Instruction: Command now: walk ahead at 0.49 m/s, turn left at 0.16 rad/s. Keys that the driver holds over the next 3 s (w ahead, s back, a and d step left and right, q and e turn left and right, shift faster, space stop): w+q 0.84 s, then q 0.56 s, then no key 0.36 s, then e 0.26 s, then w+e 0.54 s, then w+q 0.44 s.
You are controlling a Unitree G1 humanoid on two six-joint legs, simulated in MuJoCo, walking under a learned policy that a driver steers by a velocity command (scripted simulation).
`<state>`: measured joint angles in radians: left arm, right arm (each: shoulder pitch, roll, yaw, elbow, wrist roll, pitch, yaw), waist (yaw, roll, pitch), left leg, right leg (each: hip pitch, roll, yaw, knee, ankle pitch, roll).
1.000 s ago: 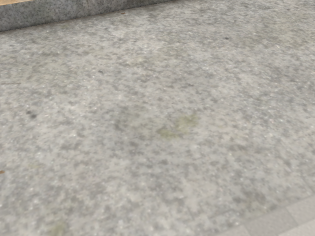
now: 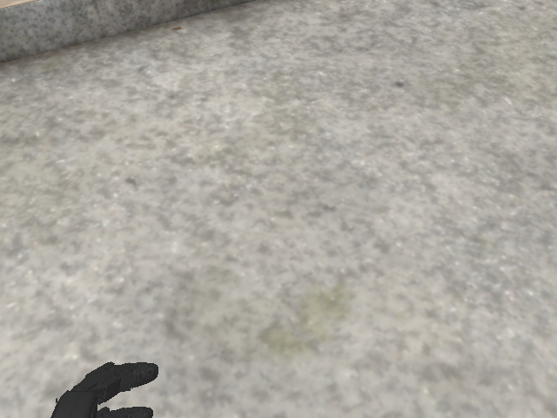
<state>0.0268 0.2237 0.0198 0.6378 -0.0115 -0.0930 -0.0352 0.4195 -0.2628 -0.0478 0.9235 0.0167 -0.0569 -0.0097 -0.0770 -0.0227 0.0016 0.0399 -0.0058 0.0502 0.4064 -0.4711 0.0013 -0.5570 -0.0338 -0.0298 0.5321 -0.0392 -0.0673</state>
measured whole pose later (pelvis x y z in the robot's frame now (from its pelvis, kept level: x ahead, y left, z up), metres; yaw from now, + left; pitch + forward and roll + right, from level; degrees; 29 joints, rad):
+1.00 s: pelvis +0.53 +0.12 +0.01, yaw +33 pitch +3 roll +0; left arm -0.02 0.25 0.05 0.67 0.01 -0.11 -0.02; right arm 0.36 -0.28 -0.09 0.73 0.03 -0.01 -0.03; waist -0.09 -0.03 0.01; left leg -0.13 -0.12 -0.21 0.52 -0.42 0.06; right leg -0.53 0.02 0.07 0.46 0.04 0.01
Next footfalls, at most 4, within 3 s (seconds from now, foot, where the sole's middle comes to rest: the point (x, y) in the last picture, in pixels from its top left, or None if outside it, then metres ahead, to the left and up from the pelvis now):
0.54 left None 0.42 0.18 -0.75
1.02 right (221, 303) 0.76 0.13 -0.75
1.46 left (151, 388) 0.55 0.29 -0.75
1.82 right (221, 316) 0.72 0.13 -0.75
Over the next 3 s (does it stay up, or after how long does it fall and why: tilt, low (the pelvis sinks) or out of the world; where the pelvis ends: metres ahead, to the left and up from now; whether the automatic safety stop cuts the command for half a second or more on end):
stays up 0.96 0.34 0.02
